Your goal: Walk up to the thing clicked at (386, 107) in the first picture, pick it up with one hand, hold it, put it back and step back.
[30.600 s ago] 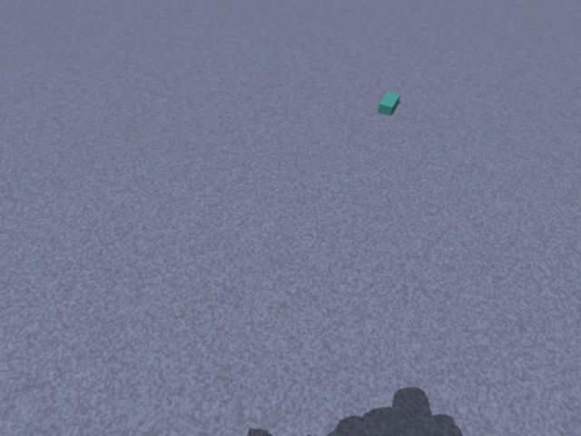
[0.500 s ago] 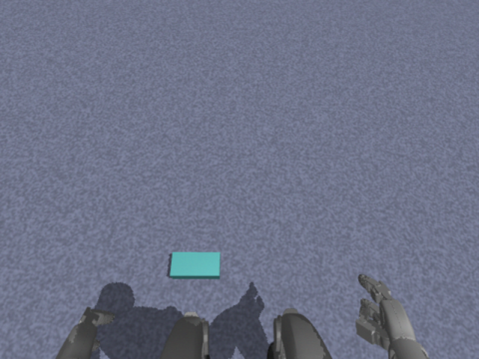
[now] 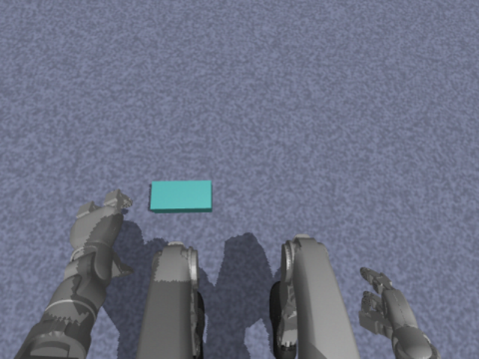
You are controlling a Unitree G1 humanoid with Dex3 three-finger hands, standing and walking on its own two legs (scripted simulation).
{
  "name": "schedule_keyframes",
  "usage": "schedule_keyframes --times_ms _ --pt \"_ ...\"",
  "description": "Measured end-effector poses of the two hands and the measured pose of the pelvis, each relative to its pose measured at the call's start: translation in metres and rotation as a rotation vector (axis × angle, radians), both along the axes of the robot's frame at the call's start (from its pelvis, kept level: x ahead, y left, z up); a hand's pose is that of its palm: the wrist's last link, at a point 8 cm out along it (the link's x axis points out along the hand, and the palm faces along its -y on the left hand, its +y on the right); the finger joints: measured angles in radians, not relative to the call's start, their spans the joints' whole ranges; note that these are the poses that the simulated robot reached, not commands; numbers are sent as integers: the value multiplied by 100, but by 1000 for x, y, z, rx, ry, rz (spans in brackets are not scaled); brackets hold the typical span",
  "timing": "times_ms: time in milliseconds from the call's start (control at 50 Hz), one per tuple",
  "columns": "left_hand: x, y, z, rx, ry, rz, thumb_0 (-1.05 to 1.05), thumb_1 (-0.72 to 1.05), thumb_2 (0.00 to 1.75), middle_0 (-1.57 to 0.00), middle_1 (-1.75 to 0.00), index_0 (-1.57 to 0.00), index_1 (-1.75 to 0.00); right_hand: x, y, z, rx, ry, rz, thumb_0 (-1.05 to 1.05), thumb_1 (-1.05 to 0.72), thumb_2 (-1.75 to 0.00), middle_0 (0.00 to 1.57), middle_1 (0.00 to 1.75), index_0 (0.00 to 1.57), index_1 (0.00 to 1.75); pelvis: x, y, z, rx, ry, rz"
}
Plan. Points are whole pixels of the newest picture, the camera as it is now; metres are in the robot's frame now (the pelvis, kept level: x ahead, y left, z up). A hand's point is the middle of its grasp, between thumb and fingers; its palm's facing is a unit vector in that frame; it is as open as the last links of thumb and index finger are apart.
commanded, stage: rise first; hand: left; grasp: from above
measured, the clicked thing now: (182, 197) +0.47 +0.15 -0.44
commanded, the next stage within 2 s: none
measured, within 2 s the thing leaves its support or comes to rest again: neither
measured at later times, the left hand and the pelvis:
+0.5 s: hand (140, 221) +0.37 +0.22 -0.26, palm faces -0.49 -0.08 -0.87, open 14.1 cm; pelvis -0.02 +0.01 -0.09, yaw -2 degrees
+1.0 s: hand (151, 212) +0.40 +0.20 -0.30, palm faces -0.47 +0.00 -0.88, open 14.0 cm; pelvis -0.01 +0.00 -0.12, yaw -3 degrees
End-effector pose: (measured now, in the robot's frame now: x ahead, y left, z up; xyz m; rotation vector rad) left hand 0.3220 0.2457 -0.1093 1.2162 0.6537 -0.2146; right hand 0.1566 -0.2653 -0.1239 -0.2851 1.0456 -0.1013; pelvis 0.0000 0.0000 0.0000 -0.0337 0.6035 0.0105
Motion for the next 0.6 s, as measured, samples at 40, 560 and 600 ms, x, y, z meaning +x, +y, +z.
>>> schedule_keyframes --times_ms 40,560,600 --pt "7 -3 -11 18 -8 -35 0 -49 98 -10 -102 -10 -102 -17 -1 -14 -2 39 -17 1 -87 -89 20 30 21 30 -5 0 -11 -1 0 -2" --pt "63 -28 -102 163 -88 -320 0 -51 101 -7 -100 -8 -99 -93 -8 -79 -73 218 -56 1 -89 -89 20 30 21 30 -20 6 -92 -36 -4 -9" --pt "65 -29 -106 171 -89 -329 0 -51 101 -7 -100 -8 -99 -93 -7 -83 -69 221 -54 1 -90 -89 20 30 21 30 -20 6 -96 -36 -4 -10"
